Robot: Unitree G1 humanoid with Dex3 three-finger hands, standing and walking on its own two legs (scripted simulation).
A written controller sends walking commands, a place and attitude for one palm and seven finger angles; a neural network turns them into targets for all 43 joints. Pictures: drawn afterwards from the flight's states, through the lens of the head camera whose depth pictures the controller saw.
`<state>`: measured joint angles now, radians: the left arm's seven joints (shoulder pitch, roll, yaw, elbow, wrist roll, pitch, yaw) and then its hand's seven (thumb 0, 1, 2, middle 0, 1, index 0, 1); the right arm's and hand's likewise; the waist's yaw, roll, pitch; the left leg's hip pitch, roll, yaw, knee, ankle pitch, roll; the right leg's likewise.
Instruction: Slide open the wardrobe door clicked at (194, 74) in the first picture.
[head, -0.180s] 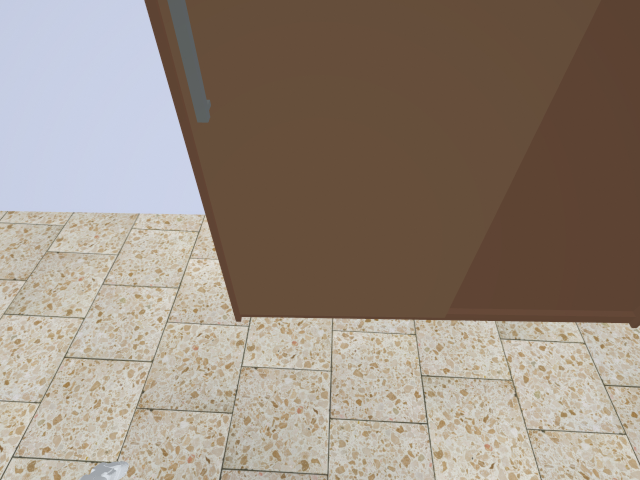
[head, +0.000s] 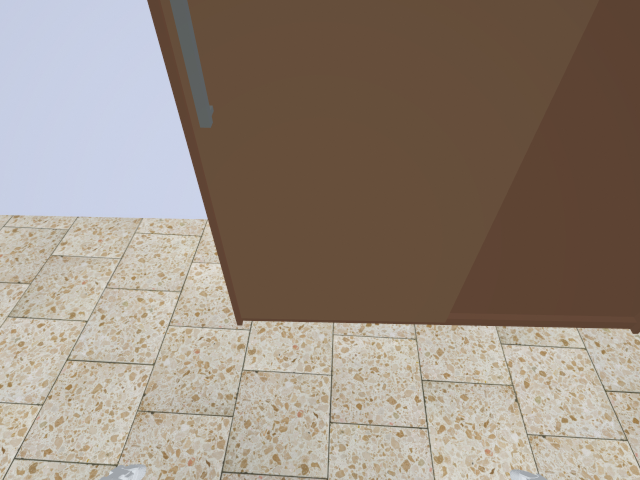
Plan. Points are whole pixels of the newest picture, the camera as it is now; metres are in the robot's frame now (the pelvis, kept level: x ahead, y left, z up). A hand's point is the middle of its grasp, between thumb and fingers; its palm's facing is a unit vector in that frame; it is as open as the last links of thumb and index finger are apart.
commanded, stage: stand and wait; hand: left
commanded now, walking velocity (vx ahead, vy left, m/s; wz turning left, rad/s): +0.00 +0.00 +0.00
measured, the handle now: (190, 35) +0.73 +0.27 +0.23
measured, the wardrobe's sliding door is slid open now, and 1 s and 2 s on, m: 0.00 0.00 0.00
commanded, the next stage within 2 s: look at it before walking up in 0.64 s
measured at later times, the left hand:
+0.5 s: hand out of the picture +0.06 +0.23 -0.15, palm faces -0.04 -0.94 -0.34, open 7.4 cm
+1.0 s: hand out of the picture +0.06 +0.23 -0.15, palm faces -0.03 -0.94 -0.34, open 7.4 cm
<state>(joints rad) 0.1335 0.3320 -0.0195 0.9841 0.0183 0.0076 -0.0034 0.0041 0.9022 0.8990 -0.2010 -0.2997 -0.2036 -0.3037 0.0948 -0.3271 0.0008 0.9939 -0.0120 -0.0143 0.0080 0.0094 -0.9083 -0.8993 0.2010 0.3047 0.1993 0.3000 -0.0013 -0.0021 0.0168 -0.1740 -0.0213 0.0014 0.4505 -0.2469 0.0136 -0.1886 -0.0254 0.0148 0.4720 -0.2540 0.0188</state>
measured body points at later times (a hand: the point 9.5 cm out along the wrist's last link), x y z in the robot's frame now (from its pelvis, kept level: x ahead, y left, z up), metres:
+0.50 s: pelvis -0.01 -0.01 +0.00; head -0.01 -0.02 +0.45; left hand +0.06 +0.28 -0.13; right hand +0.06 -0.31 -0.13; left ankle +0.00 +0.11 -0.74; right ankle +0.00 -0.13 -0.74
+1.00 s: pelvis -0.02 -0.02 +0.01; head -0.01 -0.02 +0.46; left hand +0.06 +0.27 -0.12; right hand +0.06 -0.31 -0.13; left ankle +0.00 +0.11 -0.74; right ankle +0.00 -0.13 -0.74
